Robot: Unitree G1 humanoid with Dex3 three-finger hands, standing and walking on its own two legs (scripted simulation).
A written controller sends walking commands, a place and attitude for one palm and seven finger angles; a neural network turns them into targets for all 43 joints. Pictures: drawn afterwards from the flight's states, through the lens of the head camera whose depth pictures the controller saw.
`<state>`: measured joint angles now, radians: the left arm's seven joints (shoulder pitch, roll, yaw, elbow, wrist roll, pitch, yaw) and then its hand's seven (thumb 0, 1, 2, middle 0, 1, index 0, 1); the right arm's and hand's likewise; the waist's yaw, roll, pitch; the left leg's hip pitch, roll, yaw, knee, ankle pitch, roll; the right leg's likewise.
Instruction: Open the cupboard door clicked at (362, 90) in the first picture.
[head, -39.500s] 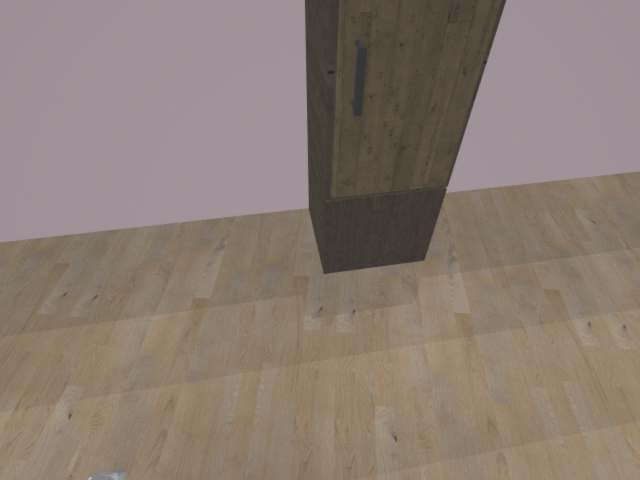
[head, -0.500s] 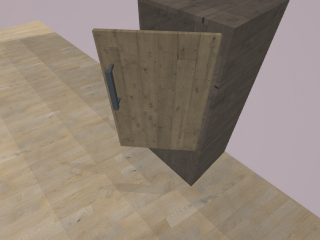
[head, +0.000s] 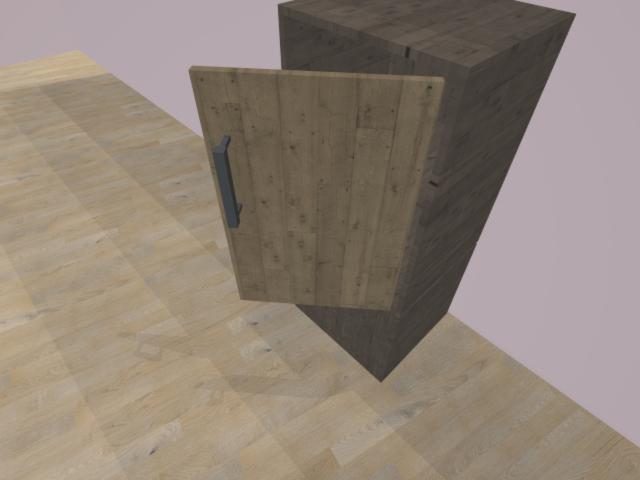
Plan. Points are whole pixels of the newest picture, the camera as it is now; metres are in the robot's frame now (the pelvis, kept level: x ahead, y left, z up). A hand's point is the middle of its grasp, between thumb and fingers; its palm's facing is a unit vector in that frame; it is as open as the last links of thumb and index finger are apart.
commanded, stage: come to a stop and stand still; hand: left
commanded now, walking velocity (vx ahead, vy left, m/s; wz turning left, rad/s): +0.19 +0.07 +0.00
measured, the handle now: (230, 183) +0.59 +0.21 +0.05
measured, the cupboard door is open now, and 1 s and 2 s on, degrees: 41 41 41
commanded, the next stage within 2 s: look again from close up in 1.76 s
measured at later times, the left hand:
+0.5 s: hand out of the picture +0.02 +0.18 -0.19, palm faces +0.01 -0.98 -0.18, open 7.4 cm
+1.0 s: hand out of the picture +0.00 +0.17 -0.17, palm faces -0.01 -0.97 -0.24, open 7.4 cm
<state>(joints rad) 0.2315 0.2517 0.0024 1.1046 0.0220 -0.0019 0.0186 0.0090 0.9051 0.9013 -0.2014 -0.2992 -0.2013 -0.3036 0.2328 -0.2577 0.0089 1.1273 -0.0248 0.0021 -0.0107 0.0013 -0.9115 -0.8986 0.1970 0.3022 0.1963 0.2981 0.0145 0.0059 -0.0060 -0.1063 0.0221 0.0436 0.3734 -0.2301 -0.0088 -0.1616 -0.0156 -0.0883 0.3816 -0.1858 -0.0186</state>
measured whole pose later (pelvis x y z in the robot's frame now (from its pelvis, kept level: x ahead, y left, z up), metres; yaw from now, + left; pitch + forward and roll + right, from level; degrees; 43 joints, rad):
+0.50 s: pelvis +0.03 +0.02 -0.01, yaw -2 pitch -1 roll +0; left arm 0.31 0.12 0.03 1.09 0.02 0.02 0.05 0.01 0.91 0.90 -0.20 -0.30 -0.20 -0.30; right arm 0.33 -0.06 -0.02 1.14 -0.01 -0.02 -0.06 0.00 -0.91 -0.90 0.20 0.30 0.20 0.30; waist 0.00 -0.02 0.06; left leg -0.11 0.00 0.09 0.46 -0.32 0.02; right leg -0.20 -0.04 -0.04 0.50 -0.28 0.01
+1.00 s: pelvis -0.02 -0.01 -0.01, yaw -2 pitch -2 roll +1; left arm 0.28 0.15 -0.01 1.06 0.02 -0.01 0.02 0.01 0.91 0.90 -0.20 -0.30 -0.20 -0.30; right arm 0.31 -0.18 0.01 1.04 -0.02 0.00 -0.01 0.00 -0.92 -0.90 0.20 0.30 0.19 0.30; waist 0.00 0.03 0.02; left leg -0.18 0.02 0.07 0.46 -0.25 -0.01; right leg -0.27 -0.02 -0.06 0.52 -0.22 -0.03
